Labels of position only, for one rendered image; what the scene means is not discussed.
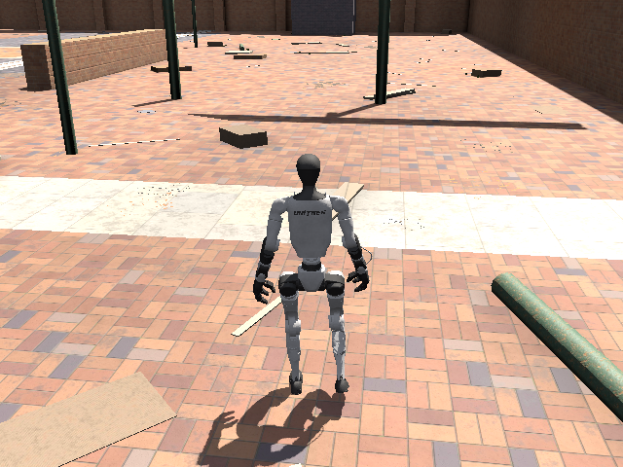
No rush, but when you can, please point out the robot left forearm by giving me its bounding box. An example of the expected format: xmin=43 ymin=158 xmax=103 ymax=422
xmin=255 ymin=237 xmax=275 ymax=282

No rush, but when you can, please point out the robot right forearm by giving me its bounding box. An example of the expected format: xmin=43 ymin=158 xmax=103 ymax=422
xmin=348 ymin=234 xmax=367 ymax=274

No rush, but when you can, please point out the robot left hand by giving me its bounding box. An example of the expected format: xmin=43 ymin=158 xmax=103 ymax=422
xmin=253 ymin=279 xmax=275 ymax=304

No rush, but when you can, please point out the right robot foot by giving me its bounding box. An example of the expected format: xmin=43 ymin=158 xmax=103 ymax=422
xmin=335 ymin=377 xmax=349 ymax=393

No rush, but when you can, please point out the robot left shin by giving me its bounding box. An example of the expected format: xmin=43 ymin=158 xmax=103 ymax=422
xmin=285 ymin=320 xmax=301 ymax=381

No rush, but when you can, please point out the right robot upper arm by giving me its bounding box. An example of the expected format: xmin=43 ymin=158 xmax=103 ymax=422
xmin=330 ymin=196 xmax=357 ymax=249

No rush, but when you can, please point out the left robot upper arm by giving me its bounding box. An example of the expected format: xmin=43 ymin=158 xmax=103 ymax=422
xmin=264 ymin=197 xmax=289 ymax=252

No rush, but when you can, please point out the robot right hand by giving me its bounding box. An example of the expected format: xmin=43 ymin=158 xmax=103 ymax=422
xmin=347 ymin=270 xmax=370 ymax=292

